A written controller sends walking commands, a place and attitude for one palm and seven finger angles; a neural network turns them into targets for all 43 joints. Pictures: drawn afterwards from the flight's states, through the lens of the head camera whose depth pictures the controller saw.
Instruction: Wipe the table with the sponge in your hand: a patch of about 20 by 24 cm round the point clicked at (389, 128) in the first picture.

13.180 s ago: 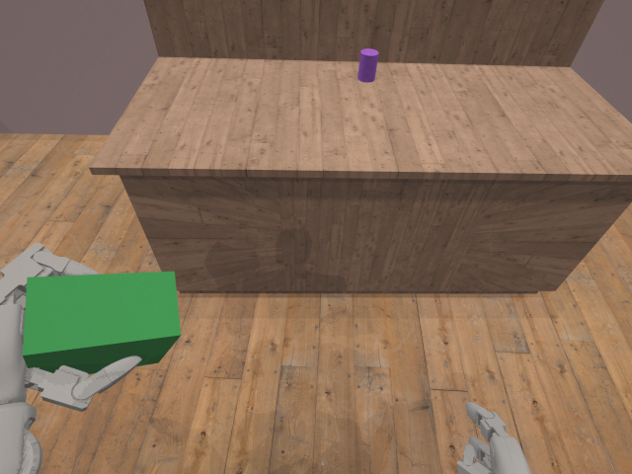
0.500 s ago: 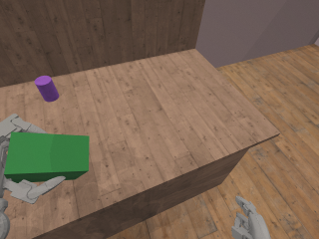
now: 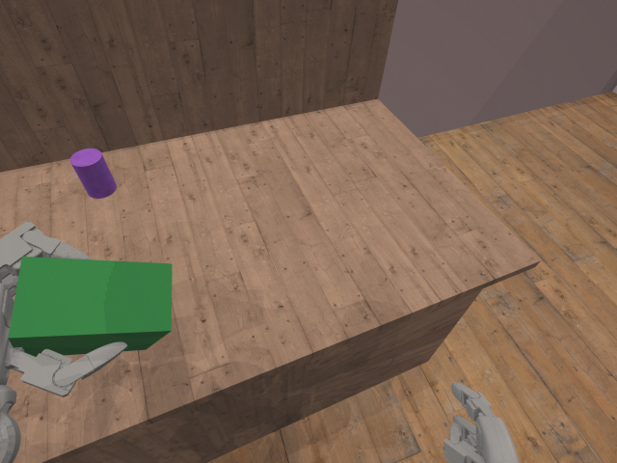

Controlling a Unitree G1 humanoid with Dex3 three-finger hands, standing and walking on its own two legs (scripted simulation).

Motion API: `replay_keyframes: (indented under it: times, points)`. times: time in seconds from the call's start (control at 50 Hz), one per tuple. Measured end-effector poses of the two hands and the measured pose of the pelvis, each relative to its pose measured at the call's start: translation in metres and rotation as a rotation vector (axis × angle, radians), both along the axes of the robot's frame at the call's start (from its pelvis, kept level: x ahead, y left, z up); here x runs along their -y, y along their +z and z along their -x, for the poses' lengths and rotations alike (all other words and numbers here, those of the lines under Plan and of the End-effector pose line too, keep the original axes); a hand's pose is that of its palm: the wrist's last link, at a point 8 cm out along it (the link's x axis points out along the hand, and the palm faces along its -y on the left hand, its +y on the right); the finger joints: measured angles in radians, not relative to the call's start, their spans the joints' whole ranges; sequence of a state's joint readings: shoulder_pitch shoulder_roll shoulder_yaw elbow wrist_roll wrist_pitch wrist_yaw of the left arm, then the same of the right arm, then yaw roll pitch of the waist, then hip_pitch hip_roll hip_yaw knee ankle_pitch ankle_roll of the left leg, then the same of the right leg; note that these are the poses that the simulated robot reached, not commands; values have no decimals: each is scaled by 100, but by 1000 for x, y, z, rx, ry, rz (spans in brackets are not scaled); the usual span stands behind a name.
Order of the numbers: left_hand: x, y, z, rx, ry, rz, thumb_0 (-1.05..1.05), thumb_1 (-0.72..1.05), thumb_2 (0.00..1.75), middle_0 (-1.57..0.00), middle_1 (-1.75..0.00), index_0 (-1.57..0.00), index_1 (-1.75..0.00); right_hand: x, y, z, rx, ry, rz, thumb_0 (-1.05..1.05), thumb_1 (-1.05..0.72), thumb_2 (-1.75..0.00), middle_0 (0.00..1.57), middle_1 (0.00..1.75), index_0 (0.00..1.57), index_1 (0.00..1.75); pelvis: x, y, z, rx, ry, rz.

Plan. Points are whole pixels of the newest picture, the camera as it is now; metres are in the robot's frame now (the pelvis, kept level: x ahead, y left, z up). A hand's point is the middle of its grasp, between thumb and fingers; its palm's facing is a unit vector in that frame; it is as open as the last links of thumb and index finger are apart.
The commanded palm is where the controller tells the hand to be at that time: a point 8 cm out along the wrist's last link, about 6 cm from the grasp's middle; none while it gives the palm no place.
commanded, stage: shuffle to correct the standing spot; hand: left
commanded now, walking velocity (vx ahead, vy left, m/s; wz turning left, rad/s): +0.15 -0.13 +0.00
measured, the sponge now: (116, 311) +0.23 +0.21 +0.14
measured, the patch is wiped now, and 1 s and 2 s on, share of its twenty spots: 0.00 0.00 0.00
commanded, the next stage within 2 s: none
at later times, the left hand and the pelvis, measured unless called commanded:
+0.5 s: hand (67, 308) +0.22 +0.24 +0.16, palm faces +0.31 -0.86 -0.40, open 10.3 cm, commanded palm +0.16 +0.28 +0.18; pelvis +0.00 +0.00 +0.00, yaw +0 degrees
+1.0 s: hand (74, 311) +0.22 +0.23 +0.16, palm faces +0.32 -0.85 -0.41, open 10.3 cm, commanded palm +0.16 +0.28 +0.18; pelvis +0.00 -0.01 +0.00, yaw +0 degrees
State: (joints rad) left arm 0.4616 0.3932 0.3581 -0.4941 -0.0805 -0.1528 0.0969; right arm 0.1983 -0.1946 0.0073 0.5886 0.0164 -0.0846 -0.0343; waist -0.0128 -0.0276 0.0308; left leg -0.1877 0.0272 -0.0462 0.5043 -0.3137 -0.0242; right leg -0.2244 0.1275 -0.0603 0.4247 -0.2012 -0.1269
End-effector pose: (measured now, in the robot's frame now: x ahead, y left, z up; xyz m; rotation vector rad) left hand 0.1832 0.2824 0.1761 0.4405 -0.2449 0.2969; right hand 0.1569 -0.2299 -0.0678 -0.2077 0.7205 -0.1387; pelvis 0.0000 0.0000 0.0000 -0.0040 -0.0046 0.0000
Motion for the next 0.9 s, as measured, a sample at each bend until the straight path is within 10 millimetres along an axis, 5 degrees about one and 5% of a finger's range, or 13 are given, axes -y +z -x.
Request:
replay_keyframes:
  times: [0.9]
  points:
    - [6,0,2,-26,-5,-13,-2,-52,102,-71,-132,-74,-132,4,-4,4,0,-3,-12,1,-91,-90,20,30,20,30,3,1,1,-1,2,-8]
